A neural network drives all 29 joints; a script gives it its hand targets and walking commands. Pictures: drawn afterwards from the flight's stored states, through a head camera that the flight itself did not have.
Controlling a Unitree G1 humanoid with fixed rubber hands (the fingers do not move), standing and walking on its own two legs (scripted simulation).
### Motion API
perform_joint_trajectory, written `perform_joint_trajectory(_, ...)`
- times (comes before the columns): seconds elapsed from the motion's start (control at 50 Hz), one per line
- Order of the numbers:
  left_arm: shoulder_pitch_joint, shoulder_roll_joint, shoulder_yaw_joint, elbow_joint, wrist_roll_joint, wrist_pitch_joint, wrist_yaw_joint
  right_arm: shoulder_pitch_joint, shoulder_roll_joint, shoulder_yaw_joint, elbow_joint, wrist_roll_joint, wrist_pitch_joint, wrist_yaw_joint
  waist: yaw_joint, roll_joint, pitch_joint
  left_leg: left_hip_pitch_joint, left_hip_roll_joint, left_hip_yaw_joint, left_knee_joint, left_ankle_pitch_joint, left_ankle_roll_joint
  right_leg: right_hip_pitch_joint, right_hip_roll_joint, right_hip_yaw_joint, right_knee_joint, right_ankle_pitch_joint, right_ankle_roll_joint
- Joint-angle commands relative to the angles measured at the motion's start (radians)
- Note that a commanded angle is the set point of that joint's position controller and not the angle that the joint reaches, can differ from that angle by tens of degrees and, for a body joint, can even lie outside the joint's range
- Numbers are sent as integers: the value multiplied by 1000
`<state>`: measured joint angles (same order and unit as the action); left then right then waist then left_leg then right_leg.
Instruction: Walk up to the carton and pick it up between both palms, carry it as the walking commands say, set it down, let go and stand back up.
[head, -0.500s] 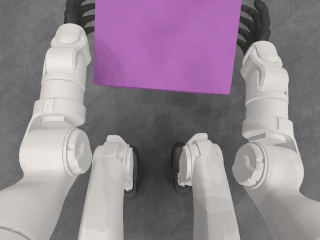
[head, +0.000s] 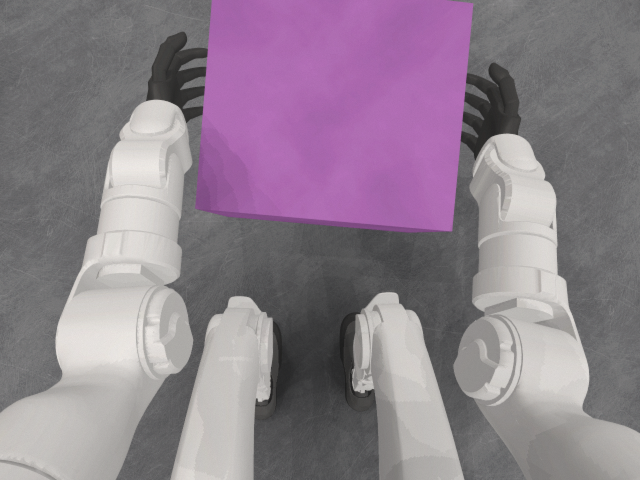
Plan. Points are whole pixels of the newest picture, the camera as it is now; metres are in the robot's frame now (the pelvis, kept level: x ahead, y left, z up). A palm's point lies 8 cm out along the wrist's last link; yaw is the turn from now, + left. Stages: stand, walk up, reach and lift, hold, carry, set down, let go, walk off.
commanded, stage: reach and lift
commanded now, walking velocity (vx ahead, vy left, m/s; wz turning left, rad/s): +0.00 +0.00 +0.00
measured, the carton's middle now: (329, 128) +0.52 -0.02 -0.14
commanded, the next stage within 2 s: none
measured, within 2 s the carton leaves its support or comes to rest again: neither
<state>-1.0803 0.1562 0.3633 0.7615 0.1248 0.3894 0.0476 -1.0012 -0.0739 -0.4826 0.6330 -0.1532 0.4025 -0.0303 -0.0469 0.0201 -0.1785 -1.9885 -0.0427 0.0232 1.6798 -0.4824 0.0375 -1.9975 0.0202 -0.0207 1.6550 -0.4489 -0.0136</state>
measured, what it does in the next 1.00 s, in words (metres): rises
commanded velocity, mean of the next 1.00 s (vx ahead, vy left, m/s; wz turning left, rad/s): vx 0.00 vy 0.00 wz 0.00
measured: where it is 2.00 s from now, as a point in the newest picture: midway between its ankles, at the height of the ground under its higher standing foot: (311, 382)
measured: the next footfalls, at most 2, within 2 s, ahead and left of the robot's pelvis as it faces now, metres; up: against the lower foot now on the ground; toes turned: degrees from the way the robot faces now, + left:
none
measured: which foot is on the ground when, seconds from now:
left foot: down 0.00-1.00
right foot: down 0.00-1.00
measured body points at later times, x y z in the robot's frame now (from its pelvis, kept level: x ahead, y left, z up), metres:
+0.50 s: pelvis +0.01 +0.00 +0.06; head +0.24 +0.00 +0.45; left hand +0.51 +0.16 +0.01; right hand +0.47 -0.20 +0.00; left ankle +0.10 +0.10 -0.48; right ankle +0.11 -0.11 -0.48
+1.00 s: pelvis +0.04 +0.00 +0.13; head +0.23 +0.00 +0.53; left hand +0.49 +0.16 +0.08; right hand +0.45 -0.21 +0.07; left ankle +0.10 +0.10 -0.48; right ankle +0.11 -0.11 -0.48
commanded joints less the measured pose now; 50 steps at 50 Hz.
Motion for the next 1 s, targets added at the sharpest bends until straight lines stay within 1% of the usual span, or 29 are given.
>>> perform_joint_trajectory(0.0,-590,-967,-429,-65,-171,-26,-330,-641,899,510,-13,174,-8,320,-15,35,-1010,593,-101,-28,-192,207,-27,580,110,-16,-154,222,20)
perform_joint_trajectory(0.48,-433,-1032,-427,-65,-136,-12,-372,-491,952,515,-44,144,4,350,-14,25,-942,756,-103,-42,-376,220,-21,782,107,4,-346,244,18)
perform_joint_trajectory(0.74,-319,-1073,-441,-90,-110,-7,-381,-393,966,524,-56,132,2,376,-10,20,-876,900,-93,-67,-487,256,-21,868,102,15,-459,263,10)
perform_joint_trajectory(0.98,-212,-1092,-465,-121,-91,-10,-394,-290,981,547,-96,122,2,384,-12,13,-808,1009,-83,-81,-604,306,-21,1018,91,36,-585,316,7)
